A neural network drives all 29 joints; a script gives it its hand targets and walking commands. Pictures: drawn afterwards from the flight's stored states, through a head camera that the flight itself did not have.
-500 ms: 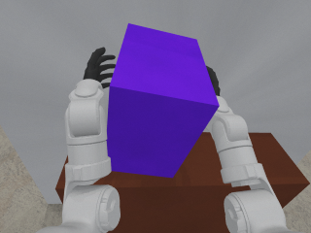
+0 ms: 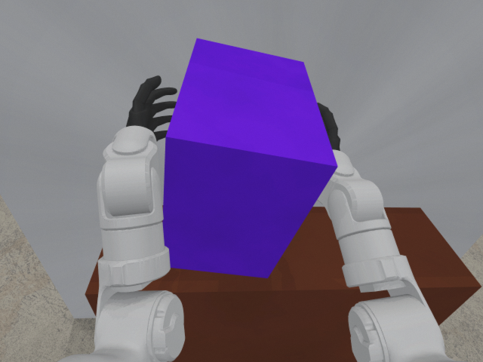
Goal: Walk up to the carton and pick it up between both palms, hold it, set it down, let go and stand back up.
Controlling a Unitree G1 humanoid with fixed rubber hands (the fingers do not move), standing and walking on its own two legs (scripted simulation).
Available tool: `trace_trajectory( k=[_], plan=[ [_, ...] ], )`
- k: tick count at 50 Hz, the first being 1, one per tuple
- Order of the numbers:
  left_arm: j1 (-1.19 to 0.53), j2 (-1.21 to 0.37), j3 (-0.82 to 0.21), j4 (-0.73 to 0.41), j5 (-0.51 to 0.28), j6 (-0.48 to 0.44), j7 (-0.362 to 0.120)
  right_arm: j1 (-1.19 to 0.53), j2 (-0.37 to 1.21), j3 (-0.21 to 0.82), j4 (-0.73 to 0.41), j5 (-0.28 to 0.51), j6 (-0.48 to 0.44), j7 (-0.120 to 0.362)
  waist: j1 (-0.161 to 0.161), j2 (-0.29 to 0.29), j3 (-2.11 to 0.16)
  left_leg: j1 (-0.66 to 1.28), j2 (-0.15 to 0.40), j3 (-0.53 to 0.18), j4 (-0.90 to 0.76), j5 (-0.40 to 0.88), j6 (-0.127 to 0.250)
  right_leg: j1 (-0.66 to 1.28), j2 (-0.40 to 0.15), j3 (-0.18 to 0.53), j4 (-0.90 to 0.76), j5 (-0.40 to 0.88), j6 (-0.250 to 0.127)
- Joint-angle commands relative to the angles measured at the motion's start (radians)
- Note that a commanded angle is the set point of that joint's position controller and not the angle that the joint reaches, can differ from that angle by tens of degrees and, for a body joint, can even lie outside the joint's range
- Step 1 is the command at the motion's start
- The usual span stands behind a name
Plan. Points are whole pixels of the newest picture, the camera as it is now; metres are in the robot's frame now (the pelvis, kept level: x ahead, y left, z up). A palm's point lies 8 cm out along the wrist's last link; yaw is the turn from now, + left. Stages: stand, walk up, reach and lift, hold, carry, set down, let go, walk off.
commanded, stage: hold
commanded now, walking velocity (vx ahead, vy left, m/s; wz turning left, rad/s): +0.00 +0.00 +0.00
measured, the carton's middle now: (233, 162) +0.38 +0.00 +0.20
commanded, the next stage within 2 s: none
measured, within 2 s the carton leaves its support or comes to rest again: neither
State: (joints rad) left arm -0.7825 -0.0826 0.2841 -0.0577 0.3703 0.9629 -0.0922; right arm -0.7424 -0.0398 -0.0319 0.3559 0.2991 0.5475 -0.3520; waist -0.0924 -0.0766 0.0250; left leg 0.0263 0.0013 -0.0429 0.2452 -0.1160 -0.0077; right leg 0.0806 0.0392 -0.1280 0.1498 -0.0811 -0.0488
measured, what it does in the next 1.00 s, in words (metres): stands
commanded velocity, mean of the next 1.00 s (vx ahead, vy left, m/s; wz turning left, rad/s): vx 0.00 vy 0.00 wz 0.00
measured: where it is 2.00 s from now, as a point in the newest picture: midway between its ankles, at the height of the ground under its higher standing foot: outside the picture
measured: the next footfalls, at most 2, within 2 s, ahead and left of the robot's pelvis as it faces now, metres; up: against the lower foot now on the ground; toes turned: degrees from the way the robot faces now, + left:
none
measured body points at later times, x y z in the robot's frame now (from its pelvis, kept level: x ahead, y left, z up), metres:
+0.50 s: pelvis +0.00 +0.00 +0.00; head -0.05 +0.04 +0.44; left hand +0.37 +0.14 +0.27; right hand +0.37 -0.14 +0.24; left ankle +0.03 +0.12 -0.75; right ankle +0.02 -0.08 -0.75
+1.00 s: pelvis +0.01 +0.00 +0.00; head -0.04 +0.03 +0.45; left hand +0.37 +0.13 +0.27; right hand +0.38 -0.14 +0.24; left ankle +0.03 +0.12 -0.75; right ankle +0.02 -0.08 -0.75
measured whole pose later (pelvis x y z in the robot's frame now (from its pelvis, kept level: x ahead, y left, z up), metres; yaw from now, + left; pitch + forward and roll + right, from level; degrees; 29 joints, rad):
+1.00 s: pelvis +0.01 +0.00 +0.00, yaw +0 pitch -8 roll -1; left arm -0.78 -0.09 0.28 -0.07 0.37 0.97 -0.09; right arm -0.74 -0.05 -0.03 0.34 0.30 0.55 -0.35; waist -0.09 -0.07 0.01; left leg 0.01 0.00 -0.04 0.25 -0.12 0.00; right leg 0.07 0.04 -0.12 0.15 -0.09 -0.05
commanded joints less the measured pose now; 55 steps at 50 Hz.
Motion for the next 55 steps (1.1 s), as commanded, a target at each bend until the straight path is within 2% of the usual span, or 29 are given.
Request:
trace_trajectory(
  k=[1, 2, 3, 5, 7, 8, 9, 11, 12, 16, 17, 18, 20, 22, 25, 27, 31, 33, 35, 36, 38, 40, 44, 46, 47, 48, 50, 53, 55],
  plan=[
    [-0.461, -0.366, -0.346, -0.04, -0.126, -0.032, -0.109, -0.691, 0.33, 0.234, -0.236, 0.054, -0.044, 0.032, -0.008, 0.042, -0.318, -0.006, -0.028, 0.052, -0.02, 0.149, -0.016, 0.117, -0.019, 0.008, 0.011, 0.131, 0.085],
    [-0.466, -0.374, -0.346, -0.027, -0.122, -0.037, -0.112, -0.689, 0.338, 0.217, -0.214, 0.051, -0.044, 0.036, -0.007, 0.065, -0.291, -0.022, -0.029, 0.053, -0.023, 0.118, -0.012, 0.099, -0.024, 0.011, 0.018, 0.126, 0.083],
    [-0.481, -0.373, -0.368, -0.079, -0.142, -0.042, -0.109, -0.691, 0.338, 0.236, -0.271, 0.053, -0.05, 0.036, -0.013, 0.068, -0.364, -0.03, -0.031, 0.06, -0.017, 0.14, -0.01, 0.139, -0.016, 0.008, 0.024, 0.154, 0.09],
    [-0.466, -0.391, -0.379, -0.071, -0.138, -0.039, -0.108, -0.705, 0.326, 0.245, -0.3, 0.064, -0.05, 0.03, -0.019, 0.081, -0.364, -0.009, -0.026, 0.052, -0.008, 0.179, -0.014, 0.153, -0.01, 0.009, 0.031, 0.19, 0.082],
    [-0.457, -0.363, -0.361, -0.035, -0.129, -0.031, -0.106, -0.714, 0.317, 0.232, -0.288, 0.057, -0.044, 0.032, -0.015, 0.053, -0.375, -0.014, -0.03, 0.051, -0.01, 0.14, -0.004, 0.137, -0.011, 0.006, 0.032, 0.153, 0.093],
    [-0.454, -0.374, -0.37, -0.041, -0.136, -0.032, -0.101, -0.722, 0.311, 0.224, -0.288, 0.055, -0.047, 0.037, -0.006, 0.089, -0.369, -0.031, -0.025, 0.052, -0.019, 0.104, -0.013, 0.139, -0.007, -0.001, 0.033, 0.093, 0.085],
    [-0.46, -0.381, -0.364, -0.039, -0.134, -0.03, -0.091, -0.719, 0.305, 0.214, -0.269, 0.047, -0.047, 0.046, 0.0, 0.083, -0.31, -0.053, -0.017, 0.042, -0.026, 0.065, -0.017, 0.115, -0.004, -0.002, 0.031, 0.058, 0.077],
    [-0.469, -0.39, -0.364, -0.022, -0.121, -0.028, -0.08, -0.734, 0.305, 0.204, -0.253, 0.041, -0.051, 0.057, -0.005, 0.081, -0.275, -0.07, -0.009, 0.042, -0.039, 0.027, -0.02, 0.097, 0.002, -0.011, 0.036, 0.037, 0.074],
    [-0.465, -0.38, -0.34, -0.019, -0.123, -0.028, -0.081, -0.725, 0.305, 0.209, -0.247, 0.043, -0.052, 0.057, 0.009, 0.059, -0.275, -0.061, -0.01, 0.047, -0.043, 0.026, -0.019, 0.105, 0.003, -0.009, 0.027, 0.054, 0.08],
    [-0.454, -0.368, -0.351, -0.035, -0.146, -0.031, -0.089, -0.703, 0.314, 0.227, -0.266, 0.056, -0.048, 0.042, 0.004, 0.06, -0.326, -0.03, -0.021, 0.049, -0.019, 0.127, -0.02, 0.136, -0.009, 0.005, 0.026, 0.142, 0.082],
    [-0.444, -0.379, -0.356, -0.035, -0.137, -0.031, -0.093, -0.709, 0.309, 0.224, -0.285, 0.059, -0.05, 0.041, -0.009, 0.064, -0.367, -0.006, -0.026, 0.044, -0.001, 0.157, -0.014, 0.122, -0.016, 0.016, 0.033, 0.169, 0.09],
    [-0.452, -0.371, -0.363, -0.057, -0.143, -0.026, -0.093, -0.701, 0.32, 0.244, -0.274, 0.066, -0.041, 0.036, 0.004, 0.063, -0.364, -0.023, -0.022, 0.046, -0.006, 0.181, -0.011, 0.145, -0.013, 0.01, 0.029, 0.178, 0.087],
    [-0.43, -0.373, -0.361, -0.028, -0.139, -0.015, -0.098, -0.689, 0.312, 0.233, -0.261, 0.07, -0.033, 0.029, -0.014, 0.066, -0.345, 0.005, -0.025, 0.043, -0.004, 0.186, -0.023, 0.124, -0.012, 0.012, 0.022, 0.179, 0.085],
    [-0.444, -0.377, -0.357, -0.01, -0.125, -0.015, -0.099, -0.664, 0.313, 0.216, -0.19, 0.054, -0.029, 0.035, -0.019, 0.076, -0.263, -0.022, -0.02, 0.049, -0.019, 0.124, -0.027, 0.086, -0.012, 0.008, 0.011, 0.094, 0.077],
    [-0.444, -0.402, -0.365, -0.042, -0.133, -0.029, -0.095, -0.711, 0.315, 0.226, -0.27, 0.054, -0.051, 0.042, -0.005, 0.063, -0.316, -0.023, -0.023, 0.051, -0.018, 0.152, -0.026, 0.129, -0.008, 0.003, 0.021, 0.118, 0.077],
    [-0.469, -0.395, -0.382, -0.06, -0.146, -0.025, -0.096, -0.705, 0.314, 0.226, -0.285, 0.062, -0.047, 0.037, -0.025, 0.085, -0.346, -0.007, -0.026, 0.052, -0.009, 0.169, -0.024, 0.132, -0.003, 0.003, 0.031, 0.156, 0.087],
    [-0.475, -0.388, -0.38, -0.069, -0.137, -0.023, -0.093, -0.719, 0.325, 0.231, -0.273, 0.063, -0.043, 0.041, -0.011, 0.081, -0.301, -0.037, -0.022, 0.052, -0.014, 0.127, -0.01, 0.12, -0.011, 0.008, 0.035, 0.118, 0.082],
    [-0.443, -0.374, -0.357, -0.064, -0.13, -0.021, -0.089, -0.681, 0.314, 0.248, -0.26, 0.068, -0.042, 0.037, 0.002, 0.037, -0.322, -0.022, -0.02, 0.054, -0.02, 0.166, -0.004, 0.155, -0.012, 0.013, 0.027, 0.154, 0.086],
    [-0.43, -0.383, -0.367, -0.064, -0.137, -0.016, -0.095, -0.686, 0.32, 0.238, -0.295, 0.073, -0.043, 0.035, -0.009, 0.059, -0.332, -0.001, -0.022, 0.054, -0.008, 0.189, -0.008, 0.137, -0.014, 0.014, 0.028, 0.18, 0.084],
    [-0.461, -0.358, -0.373, -0.084, -0.138, -0.016, -0.092, -0.704, 0.31, 0.233, -0.269, 0.075, -0.042, 0.034, -0.001, 0.076, -0.328, -0.01, -0.023, 0.057, -0.01, 0.149, -0.012, 0.133, -0.018, 0.014, 0.018, 0.138, 0.089],
    [-0.476, -0.364, -0.351, -0.021, -0.13, -0.015, -0.086, -0.728, 0.302, 0.219, -0.242, 0.06, -0.037, 0.042, -0.003, 0.075, -0.274, -0.03, -0.017, 0.052, -0.028, 0.049, -0.005, 0.087, -0.023, 0.009, 0.016, 0.048, 0.089],
    [-0.478, -0.358, -0.326, 0.04, -0.123, -0.018, -0.084, -0.736, 0.283, 0.185, -0.206, 0.04, -0.037, 0.053, 0.01, 0.046, -0.246, -0.082, -0.01, 0.058, -0.054, -0.032, -0.004, 0.09, -0.011, 0.0, 0.014, -0.029, 0.09],
    [-0.489, -0.376, -0.366, -0.055, -0.156, -0.043, -0.084, -0.737, 0.315, 0.226, -0.308, 0.051, -0.06, 0.044, -0.006, 0.074, -0.411, -0.003, -0.031, 0.056, -0.009, 0.135, -0.016, 0.13, -0.009, 0.004, 0.034, 0.145, 0.096],
    [-0.459, -0.373, -0.346, -0.047, -0.126, -0.032, -0.092, -0.697, 0.331, 0.23, -0.26, 0.064, -0.042, 0.035, -0.005, 0.058, -0.344, 0.025, -0.032, 0.048, 0.001, 0.216, -0.014, 0.121, -0.017, 0.015, 0.019, 0.224, 0.096],
    [-0.448, -0.385, -0.351, -0.034, -0.128, -0.033, -0.101, -0.692, 0.331, 0.229, -0.245, 0.06, -0.035, 0.035, -0.006, 0.087, -0.352, 0.042, -0.036, 0.045, 0.006, 0.217, -0.024, 0.116, -0.019, 0.015, 0.02, 0.213, 0.092],
    [-0.427, -0.394, -0.355, -0.041, -0.137, -0.029, -0.106, -0.69, 0.342, 0.261, -0.279, 0.072, -0.039, 0.031, -0.001, 0.054, -0.364, 0.038, -0.036, 0.041, 0.013, 0.238, -0.019, 0.118, -0.021, 0.02, 0.021, 0.227, 0.091],
    [-0.42, -0.375, -0.36, -0.053, -0.123, -0.023, -0.114, -0.689, 0.329, 0.263, -0.31, 0.078, -0.042, 0.02, -0.003, 0.044, -0.369, 0.031, -0.041, 0.05, 0.008, 0.248, -0.01, 0.139, -0.02, 0.017, 0.018, 0.268, 0.105],
    [-0.423, -0.376, -0.359, -0.065, -0.128, -0.021, -0.11, -0.668, 0.325, 0.268, -0.293, 0.094, -0.043, 0.023, -0.004, 0.037, -0.327, 0.031, -0.031, 0.05, -0.002, 0.219, -0.007, 0.115, -0.023, 0.022, 0.016, 0.236, 0.095],
    [-0.421, -0.389, -0.393, -0.1, -0.143, -0.017, -0.103, -0.664, 0.317, 0.269, -0.303, 0.089, -0.046, 0.022, -0.015, 0.058, -0.328, 0.038, -0.023, 0.043, 0.007, 0.245, -0.03, 0.134, -0.01, 0.009, 0.022, 0.216, 0.081]
  ],
)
